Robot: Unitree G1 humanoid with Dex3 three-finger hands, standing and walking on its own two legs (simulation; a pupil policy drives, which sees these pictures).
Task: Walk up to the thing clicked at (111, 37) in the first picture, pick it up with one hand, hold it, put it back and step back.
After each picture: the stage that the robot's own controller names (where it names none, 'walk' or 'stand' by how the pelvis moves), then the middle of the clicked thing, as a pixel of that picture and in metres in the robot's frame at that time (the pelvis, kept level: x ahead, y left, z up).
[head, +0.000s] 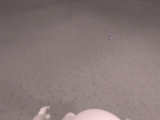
stand; (111, 37) +2.06 -0.59 -0.72
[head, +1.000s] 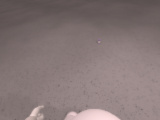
walk; (99, 41) +1.98 -0.10 -0.69
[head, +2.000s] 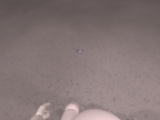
walk; (79, 50) +1.36 +0.27 -0.71
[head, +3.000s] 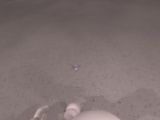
walk; (75, 67) +0.91 +0.29 -0.72
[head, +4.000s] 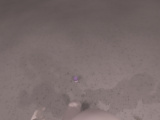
walk; (76, 79) +0.60 +0.24 -0.71
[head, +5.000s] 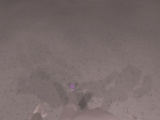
walk; (72, 87) +0.42 +0.19 -0.70
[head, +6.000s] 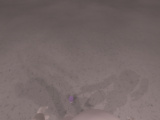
stand; (71, 99) +0.36 +0.19 -0.72
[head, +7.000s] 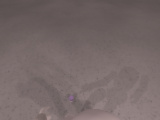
stand; (71, 98) +0.35 +0.20 -0.72
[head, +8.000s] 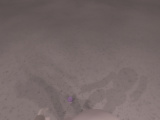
stand; (70, 100) +0.34 +0.20 -0.73
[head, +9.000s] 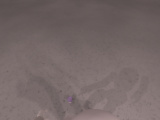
stand; (70, 100) +0.34 +0.21 -0.73
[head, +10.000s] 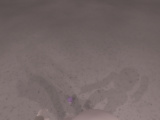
stand; (70, 100) +0.33 +0.20 -0.73
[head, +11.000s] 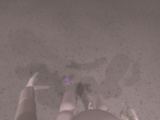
go down; (67, 81) +0.38 +0.20 -0.58
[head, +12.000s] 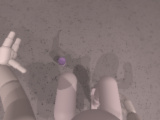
go down; (62, 62) +0.43 +0.23 -0.31
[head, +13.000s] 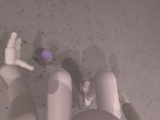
close in; (47, 56) +0.42 +0.25 -0.26
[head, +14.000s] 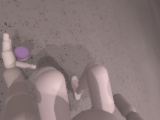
close; (21, 54) +0.42 +0.27 -0.22
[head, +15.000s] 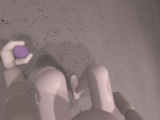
close; (20, 53) +0.41 +0.28 -0.23
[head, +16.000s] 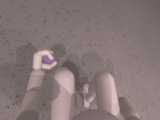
lift; (48, 59) +0.36 +0.26 -0.12
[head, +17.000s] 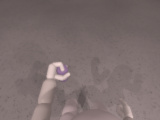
lift; (62, 73) +0.32 +0.18 +0.02
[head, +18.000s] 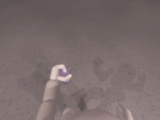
hold; (65, 75) +0.32 +0.17 -0.01
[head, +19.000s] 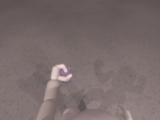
hold; (65, 75) +0.32 +0.17 +0.00
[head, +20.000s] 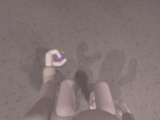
crouch; (60, 59) +0.42 +0.19 -0.09
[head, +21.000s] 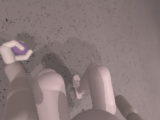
lower; (21, 52) +0.42 +0.27 -0.23
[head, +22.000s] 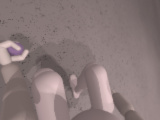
lower; (17, 52) +0.42 +0.29 -0.23
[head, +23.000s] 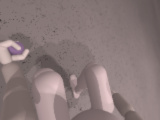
lower; (17, 51) +0.42 +0.28 -0.23
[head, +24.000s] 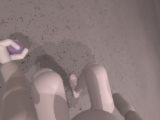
lower; (16, 51) +0.43 +0.28 -0.23
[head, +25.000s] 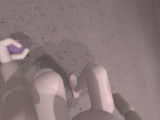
loosen; (17, 50) +0.43 +0.28 -0.23
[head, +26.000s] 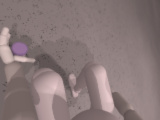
withdraw; (19, 51) +0.42 +0.27 -0.23
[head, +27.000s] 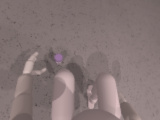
walk; (58, 59) +0.43 +0.23 -0.29
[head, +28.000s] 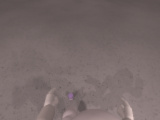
stand; (70, 96) +0.37 +0.17 -0.64
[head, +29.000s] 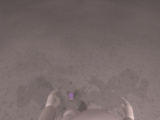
stand; (71, 96) +0.38 +0.19 -0.66
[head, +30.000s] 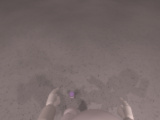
stand; (72, 95) +0.38 +0.18 -0.67
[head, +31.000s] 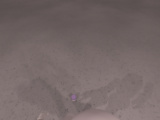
walk; (73, 98) +0.39 +0.17 -0.72
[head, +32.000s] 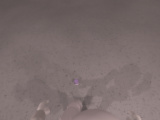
walk; (76, 82) +0.51 +0.18 -0.71
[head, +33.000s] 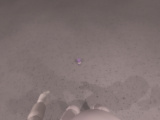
walk; (79, 61) +0.86 +0.17 -0.70
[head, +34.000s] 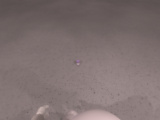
stand; (78, 62) +1.04 +0.21 -0.70
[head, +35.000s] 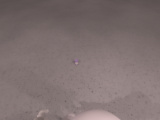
stand; (76, 62) +1.03 +0.23 -0.73
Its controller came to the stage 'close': yes
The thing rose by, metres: 0.72
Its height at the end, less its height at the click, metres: +0.00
